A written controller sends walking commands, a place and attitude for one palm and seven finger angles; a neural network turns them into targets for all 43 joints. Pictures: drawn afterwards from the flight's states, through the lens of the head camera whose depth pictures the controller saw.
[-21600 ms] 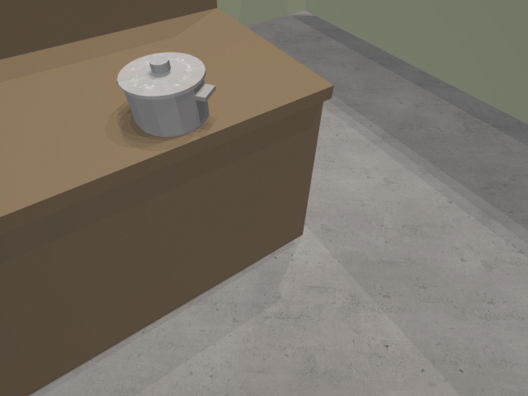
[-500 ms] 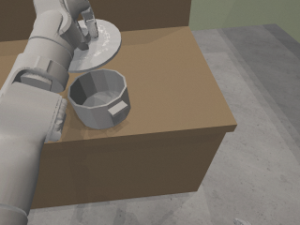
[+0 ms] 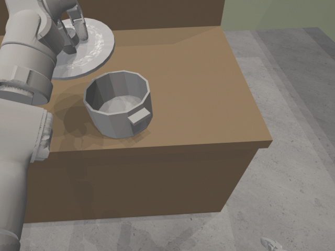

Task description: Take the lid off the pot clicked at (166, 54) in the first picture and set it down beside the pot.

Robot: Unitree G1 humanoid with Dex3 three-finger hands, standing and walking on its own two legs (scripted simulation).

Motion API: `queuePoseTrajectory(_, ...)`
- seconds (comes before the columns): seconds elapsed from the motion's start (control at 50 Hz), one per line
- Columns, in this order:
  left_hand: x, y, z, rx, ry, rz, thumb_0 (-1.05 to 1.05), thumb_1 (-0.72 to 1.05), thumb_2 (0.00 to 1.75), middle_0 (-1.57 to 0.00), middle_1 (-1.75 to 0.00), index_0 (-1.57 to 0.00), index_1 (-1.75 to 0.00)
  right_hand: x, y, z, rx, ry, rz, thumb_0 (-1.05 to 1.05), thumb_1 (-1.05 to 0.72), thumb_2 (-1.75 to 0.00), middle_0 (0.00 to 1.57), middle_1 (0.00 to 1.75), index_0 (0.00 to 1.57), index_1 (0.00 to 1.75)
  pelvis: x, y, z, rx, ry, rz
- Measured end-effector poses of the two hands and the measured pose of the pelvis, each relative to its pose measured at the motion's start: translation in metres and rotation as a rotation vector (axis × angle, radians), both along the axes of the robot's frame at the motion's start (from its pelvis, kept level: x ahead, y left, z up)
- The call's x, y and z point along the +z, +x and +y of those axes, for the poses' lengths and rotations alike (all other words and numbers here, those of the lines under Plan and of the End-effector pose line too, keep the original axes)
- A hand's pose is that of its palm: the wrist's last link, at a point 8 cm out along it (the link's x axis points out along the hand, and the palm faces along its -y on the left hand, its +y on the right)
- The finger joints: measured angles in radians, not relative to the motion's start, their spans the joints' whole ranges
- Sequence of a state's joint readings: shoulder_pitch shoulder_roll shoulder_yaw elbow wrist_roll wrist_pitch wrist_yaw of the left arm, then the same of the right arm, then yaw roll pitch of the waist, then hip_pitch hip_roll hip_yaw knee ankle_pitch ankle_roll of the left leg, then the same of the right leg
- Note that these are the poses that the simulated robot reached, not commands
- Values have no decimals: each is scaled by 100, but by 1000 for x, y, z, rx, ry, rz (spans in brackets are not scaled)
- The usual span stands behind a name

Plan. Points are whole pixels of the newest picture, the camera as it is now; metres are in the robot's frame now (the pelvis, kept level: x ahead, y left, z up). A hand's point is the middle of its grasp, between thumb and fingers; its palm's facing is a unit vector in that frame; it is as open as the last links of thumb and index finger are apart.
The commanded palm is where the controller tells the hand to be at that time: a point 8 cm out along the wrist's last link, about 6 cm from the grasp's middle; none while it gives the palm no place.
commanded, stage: move the lid sideways beside the pot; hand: left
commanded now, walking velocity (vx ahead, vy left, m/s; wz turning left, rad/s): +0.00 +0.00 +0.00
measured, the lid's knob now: (67, 38) +0.51 +0.20 +0.26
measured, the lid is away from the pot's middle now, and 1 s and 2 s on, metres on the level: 0.07 0.20 0.22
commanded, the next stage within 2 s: lower the lid onto the table in 1.44 s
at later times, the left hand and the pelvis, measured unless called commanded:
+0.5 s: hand (40, 35) +0.48 +0.24 +0.28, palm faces -0.21 -0.11 -0.97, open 6.2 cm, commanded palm +0.47 +0.25 +0.36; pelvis +0.00 +0.00 +0.00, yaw +0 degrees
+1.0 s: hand (1, 42) +0.46 +0.31 +0.28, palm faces -0.22 -0.14 -0.97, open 6.2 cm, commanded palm +0.46 +0.31 +0.36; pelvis +0.00 +0.00 +0.00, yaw +0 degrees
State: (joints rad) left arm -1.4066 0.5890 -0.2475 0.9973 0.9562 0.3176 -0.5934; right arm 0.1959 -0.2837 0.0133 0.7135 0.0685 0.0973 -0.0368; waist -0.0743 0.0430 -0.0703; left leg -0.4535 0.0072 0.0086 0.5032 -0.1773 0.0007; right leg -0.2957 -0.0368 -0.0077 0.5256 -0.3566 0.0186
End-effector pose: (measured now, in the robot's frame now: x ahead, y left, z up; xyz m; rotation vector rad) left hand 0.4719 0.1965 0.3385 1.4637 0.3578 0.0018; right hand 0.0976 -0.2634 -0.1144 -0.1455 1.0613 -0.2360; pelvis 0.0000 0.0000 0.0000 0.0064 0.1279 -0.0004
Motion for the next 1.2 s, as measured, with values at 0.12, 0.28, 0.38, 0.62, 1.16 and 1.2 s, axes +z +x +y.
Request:
queuePoseTrajectory(0.12,0,-2,14,29,8,6,3,33,47,-74,-92,-89,-100,-1,-7,3,-12,1,10,1,-91,-90,20,30,20,30,0,-2,1,-1,-2,1)
queuePoseTrajectory(0.28,0,-3,29,39,21,-1,3,34,47,-74,-92,-89,-100,-2,-24,1,-28,-11,51,1,-90,-90,20,30,20,30,0,-4,3,0,-6,5)
queuePoseTrajectory(0.38,-1,-2,37,48,16,3,3,34,47,-74,-92,-89,-100,-3,-32,-1,-40,-19,72,1,-90,-90,20,30,20,30,0,-5,4,-1,-8,9)
queuePoseTrajectory(0.62,1,-2,55,83,2,4,3,34,47,-74,-92,-89,-100,-3,-39,-4,-63,-22,89,1,-90,-90,20,30,20,30,-1,-3,4,-8,-11,17)
queuePoseTrajectory(1.16,-4,-21,129,207,11,34,4,34,47,-74,-92,-89,-101,1,-26,-1,-37,-43,108,1,-90,-90,20,30,20,30,0,-1,7,3,-25,19)
queuePoseTrajectory(1.2,-6,-21,133,217,16,44,4,34,47,-74,-92,-89,-101,0,-26,0,-38,-45,112,1,-90,-90,20,30,20,30,0,0,7,3,-26,21)
